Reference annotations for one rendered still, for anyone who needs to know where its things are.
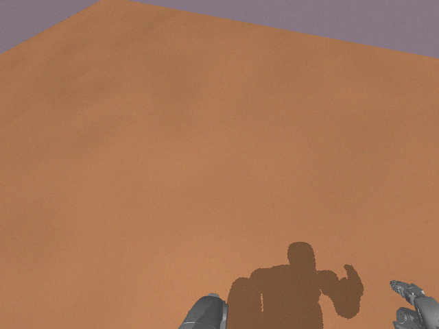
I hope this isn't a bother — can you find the right robot hand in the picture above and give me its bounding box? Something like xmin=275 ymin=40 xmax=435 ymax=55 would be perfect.
xmin=390 ymin=280 xmax=439 ymax=329

